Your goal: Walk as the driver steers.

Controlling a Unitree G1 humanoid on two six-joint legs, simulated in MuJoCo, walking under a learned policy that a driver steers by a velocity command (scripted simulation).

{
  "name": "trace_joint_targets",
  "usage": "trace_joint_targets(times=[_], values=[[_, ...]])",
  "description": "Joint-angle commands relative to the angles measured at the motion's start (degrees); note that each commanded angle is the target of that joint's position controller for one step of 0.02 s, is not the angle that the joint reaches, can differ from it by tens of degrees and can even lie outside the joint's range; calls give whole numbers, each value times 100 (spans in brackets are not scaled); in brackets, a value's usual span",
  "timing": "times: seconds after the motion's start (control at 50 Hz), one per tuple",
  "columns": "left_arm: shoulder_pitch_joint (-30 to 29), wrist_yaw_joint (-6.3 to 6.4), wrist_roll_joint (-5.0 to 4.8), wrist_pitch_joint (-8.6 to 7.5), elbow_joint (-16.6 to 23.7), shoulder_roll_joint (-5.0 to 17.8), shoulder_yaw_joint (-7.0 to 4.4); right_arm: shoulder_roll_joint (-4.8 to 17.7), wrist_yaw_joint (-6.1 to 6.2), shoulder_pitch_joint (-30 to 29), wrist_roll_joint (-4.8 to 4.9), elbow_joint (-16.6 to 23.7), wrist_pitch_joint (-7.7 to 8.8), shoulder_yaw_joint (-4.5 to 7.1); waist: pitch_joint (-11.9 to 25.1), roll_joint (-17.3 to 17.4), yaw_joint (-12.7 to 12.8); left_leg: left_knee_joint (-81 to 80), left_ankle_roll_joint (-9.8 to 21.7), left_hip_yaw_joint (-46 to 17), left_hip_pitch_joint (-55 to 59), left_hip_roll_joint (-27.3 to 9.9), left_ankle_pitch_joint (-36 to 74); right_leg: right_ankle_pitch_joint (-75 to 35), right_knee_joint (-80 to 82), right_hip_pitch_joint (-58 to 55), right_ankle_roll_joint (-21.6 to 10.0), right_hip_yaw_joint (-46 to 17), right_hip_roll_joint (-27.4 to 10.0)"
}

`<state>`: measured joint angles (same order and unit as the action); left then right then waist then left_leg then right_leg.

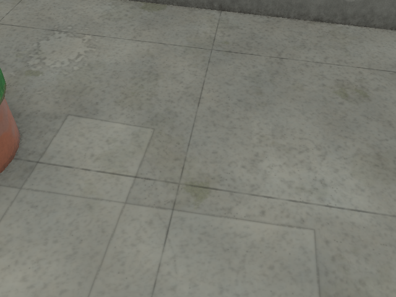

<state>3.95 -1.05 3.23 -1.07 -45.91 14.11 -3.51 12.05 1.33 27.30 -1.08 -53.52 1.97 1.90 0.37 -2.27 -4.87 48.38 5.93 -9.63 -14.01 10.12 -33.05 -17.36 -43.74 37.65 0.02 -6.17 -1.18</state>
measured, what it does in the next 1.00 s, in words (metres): goes down: right foot 0.17 m lower, then left foot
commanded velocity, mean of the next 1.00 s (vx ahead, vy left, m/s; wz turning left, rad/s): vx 0.23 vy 0.00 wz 0.16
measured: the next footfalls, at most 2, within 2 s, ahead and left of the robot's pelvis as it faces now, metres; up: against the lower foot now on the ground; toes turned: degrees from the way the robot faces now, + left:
right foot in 0.14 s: +0.24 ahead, -0.13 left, -0.17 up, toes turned +6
left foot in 0.90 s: +0.24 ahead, +0.09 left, -0.17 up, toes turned +7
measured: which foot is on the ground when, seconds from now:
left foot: down 0.00-0.16, up 0.18-0.88, down 0.90-1.00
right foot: up 0.00-0.12, down 0.14-0.90, up 0.92-1.00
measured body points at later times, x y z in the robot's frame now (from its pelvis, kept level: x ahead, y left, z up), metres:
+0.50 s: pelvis +0.12 -0.08 -0.14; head +0.14 -0.12 +0.31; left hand +0.06 +0.15 -0.27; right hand +0.32 -0.26 -0.27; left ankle +0.16 +0.07 -0.65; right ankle +0.20 -0.13 -0.86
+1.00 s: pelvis +0.21 +0.00 -0.13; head +0.20 +0.02 +0.32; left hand +0.19 +0.26 -0.28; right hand +0.32 -0.23 -0.25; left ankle +0.20 +0.09 -0.86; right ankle +0.21 -0.13 -0.80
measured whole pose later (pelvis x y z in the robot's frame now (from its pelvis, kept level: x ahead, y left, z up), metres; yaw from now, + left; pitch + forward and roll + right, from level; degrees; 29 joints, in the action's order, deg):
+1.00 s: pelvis +0.21 +0.00 -0.13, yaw +6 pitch +1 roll -1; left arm 21.7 -1.3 2.4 -1.1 -54.3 13.8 -4.5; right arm 10.4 0.4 18.2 -1.2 -48.2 2.9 1.0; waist 4.1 -2.3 1.6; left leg 30.1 2.8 1.5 -15.2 1.1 -16.5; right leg 21.6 -60.2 29.0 -5.5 -1.2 0.9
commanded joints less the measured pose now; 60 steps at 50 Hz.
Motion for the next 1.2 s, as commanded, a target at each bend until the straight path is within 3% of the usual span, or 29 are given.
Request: trace_joint_targets(times=[0.02, 0.08, 0.12, 0.14, 0.16, 0.18, 0.2, 0.22, 0.24, 0.26, 0.3, 0.32, 0.36, 0.42, 0.5, 0.6, 0.68, 0.76, 0.82, 0.86, 0.88, 0.9, 0.92, 0.94, 0.96, 1.0, 1.06, 1.12, 1.2], values=[[-793, 12, -48, -159, 622, 166, 6, 785, 41, -76, -66, 463, 77, 131, -391, 582, -69, -409, 959, -1907, -186, -983, 2305, 84, 835, -97, 100, 5, 293], [-62, 80, -354, -370, 405, 193, 16, 581, 185, -169, -180, 488, 20, 102, -548, 830, 23, 300, 584, -1677, -230, -668, 1788, -949, 2768, -1365, 45, -291, -149], [898, 134, -427, -365, -39, 266, -71, 540, 200, -113, -143, 401, -97, 101, -512, 637, 190, 1507, 416, -1215, -371, -359, 1932, -1996, 4137, -2594, 72, 27, -421], [1502, 141, -307, -357, -244, 462, -163, 527, 87, 71, -43, 407, -124, 121, -194, 194, 316, 2399, 289, -845, -923, -182, 1499, -2107, 3712, -3753, 139, 290, -431], [2241, 98, -167, -327, -490, 659, -205, 355, -6, 251, 79, 446, -115, 132, 264, -557, 491, 3798, 119, -217, -2117, 143, -953, -3861, 2811, -5258, 59, 48, -928], [2865, 45, -158, -278, -608, 861, -223, 348, 67, 1003, 324, 375, -202, 186, 1396, -1301, 411, 6451, -114, 463, -3522, 346, -3086, -5650, 500, -7139, -384, -251, -1850], [2931, -30, -334, -251, -554, 787, -194, 453, 155, 783, 340, 467, -220, 107, 1832, -1044, 635, 7487, -95, 421, -4588, 75, -2686, -5024, 376, -7326, -795, -825, -2216], [2846, -17, -387, -269, -511, 599, -111, 404, 160, 317, 153, 511, -253, 58, 1685, -506, 778, 7810, -172, 474, -4997, -51, -2066, -3815, 770, -6677, -1025, -847, -2205], [2084, 144, -338, -298, -344, 689, -121, 442, 150, -171, -85, 697, -282, 36, 1526, -442, 642, 7871, -242, 476, -4939, -258, -949, -1254, 1580, -5564, -1655, -1459, -2448], [1481, 266, -347, -247, -138, 430, -15, 596, 80, -852, -241, 872, -340, 67, 1074, -136, 514, 7307, -348, 450, -4526, -482, -26, 441, 2246, -4155, -1829, -1528, -2227], [1328, 280, -187, -152, -194, 221, 195, 516, 24, -1366, -237, 993, -587, 42, 356, -49, 417, 7096, -381, 528, -3740, -372, 417, 658, 2415, -2167, -1655, -1132, -1705], [1316, 256, -196, -155, -278, 252, 233, 499, -15, -1533, -243, 1090, -582, 40, -97, 11, 300, 6462, -438, 357, -3841, -320, 1114, 915, 2254, -1617, -1391, -626, -1210], [1519, 255, -205, -172, -380, 271, 283, 207, 27, -1236, -282, 982, -557, -30, 108, -369, 248, 6558, -546, 394, -3908, -111, 1368, 184, 2000, -1545, -1239, -561, -980], [1969, 338, -232, -182, -558, 171, 368, -12, 67, -1634, -300, 1163, -570, -141, 189, -348, 432, 5739, -817, 382, -4458, -137, 1862, 2020, 2050, -1798, -1214, -783, -832], [2548, 327, -262, -140, -825, 296, 295, 72, 38, -2023, -355, 1270, -524, -150, -12, -305, 739, 5108, -827, 383, -5514, -563, 1969, 5281, 2590, -2766, -1116, -1724, -911], [2949, 350, -228, -125, -1063, 319, 165, 68, -63, -2678, -275, 1526, -400, -141, -258, -109, 991, 3869, -959, 577, -5554, -1163, 2408, 5967, 2989, -3060, -1225, -2172, -1141], [2575, 271, -261, -51, -901, 435, 49, 109, -129, -2572, -126, 1449, -368, -106, -363, -171, 832, 2193, -1038, 767, -3922, -1422, 2684, 5965, 3384, -2155, -1356, -1780, -1069], [2384, 221, -235, 7, -731, 656, -81, -34, -252, -2821, 70, 1478, -283, -138, -453, -280, 932, -22, -910, 1095, -2047, -1251, 2507, 5668, 3585, -1543, -1191, -1049, -1055], [2434, 121, -219, 41, -700, 690, -140, 25, -250, -2471, 119, 1345, -220, -79, -482, -588, 949, -1016, -670, 1418, -891, -961, 1688, 6113, 3514, -1332, -1136, -858, -1106], [2450, 151, -125, 76, -738, 614, -179, 49, -153, -2008, 124, 1222, -117, -46, -545, -372, 803, -1795, -425, 1492, -214, -897, 1243, 6352, 3045, -1277, -1150, -877, -1117], [2468, 194, -49, 95, -776, 608, -185, 99, -121, -1374, 133, 962, -15, 9, -497, -75, 557, -2190, -321, 1512, 545, -875, 1066, 6512, 2429, -907, -1099, -716, -963], [2385, 196, -56, 65, -732, 332, -166, 201, -59, -535, 103, 706, 107, 34, -219, 325, 308, -2365, -321, 920, 1621, -1246, 732, 6065, 1299, -299, -974, -232, -547], [2116, 135, 9, -26, -576, -381, -16, 595, -26, 298, 60, 616, 166, 86, -75, 1319, 45, -2980, -182, -1264, 1997, -2680, -1221, 5408, -1193, 581, -697, 708, 48], [1688, 1, -144, -124, -381, -192, -73, 1182, 3, 466, -52, 502, 110, 222, -528, 1501, 5, -4140, 255, -3436, 2172, -3423, -2508, 4878, -1832, 2370, -633, 558, 533], [1119, -67, -39, -147, -233, 143, -127, 1069, -6, 389, -61, 462, 101, 217, -925, 813, 57, -4043, 254, -3079, 1856, -3246, -2105, 4232, -2337, 2648, -651, 206, 148], [1329, -139, -98, -166, -367, 62, -69, 640, -115, -352, -31, 525, 168, 125, -773, 795, 580, -3775, -40, -1631, 1130, -2491, -222, 3146, -2300, 2046, -466, 206, -130], [1532, -238, -26, -86, -500, 37, -40, 237, -147, -259, 35, 347, 270, 41, -395, 883, 811, -3686, 22, -551, 421, -1956, 1839, 2302, -2316, 978, -196, 442, -175], [819, -213, -44, -44, -248, -36, 32, 283, -127, 349, 108, 55, 292, 68, -449, 762, 638, -3617, 210, -278, 579, -1983, 3036, 1897, -1879, 1106, -47, 577, -198], [-239, -217, -101, -71, -3, -142, 141, 257, -52, 831, 61, -134, 308, 30, -523, 895, 275, -3628, 177, 217, 1024, -1940, 4097, 1532, -562, 787, -58, 796, -75]])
